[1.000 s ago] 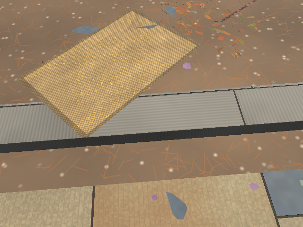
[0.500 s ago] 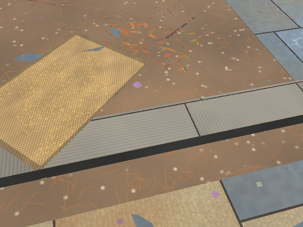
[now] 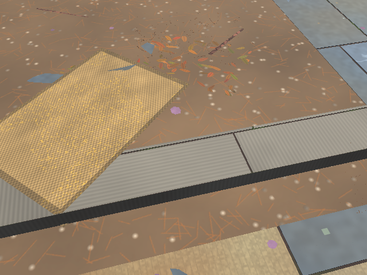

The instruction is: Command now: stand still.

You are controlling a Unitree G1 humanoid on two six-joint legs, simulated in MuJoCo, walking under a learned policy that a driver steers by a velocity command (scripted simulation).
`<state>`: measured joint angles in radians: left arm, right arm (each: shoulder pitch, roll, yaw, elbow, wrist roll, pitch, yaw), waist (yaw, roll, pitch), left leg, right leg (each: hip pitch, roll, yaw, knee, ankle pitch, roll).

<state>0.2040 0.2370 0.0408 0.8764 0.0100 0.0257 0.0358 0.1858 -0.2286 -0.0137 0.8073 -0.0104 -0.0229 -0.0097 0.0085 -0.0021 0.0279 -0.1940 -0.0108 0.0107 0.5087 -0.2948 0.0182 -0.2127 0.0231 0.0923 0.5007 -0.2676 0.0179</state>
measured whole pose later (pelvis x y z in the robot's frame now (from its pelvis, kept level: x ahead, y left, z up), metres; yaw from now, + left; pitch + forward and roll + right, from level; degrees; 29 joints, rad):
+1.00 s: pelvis +0.09 -0.06 -0.01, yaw +2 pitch +3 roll +0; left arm 0.17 0.25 0.05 0.99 -0.01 -0.14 -0.01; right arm 0.35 -0.28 -0.04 0.93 0.04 -0.07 0.00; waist 0.00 0.05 -0.03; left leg -0.30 0.02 -0.09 0.87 -0.40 0.06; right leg -0.33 -0.03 -0.08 0.58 -0.31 -0.02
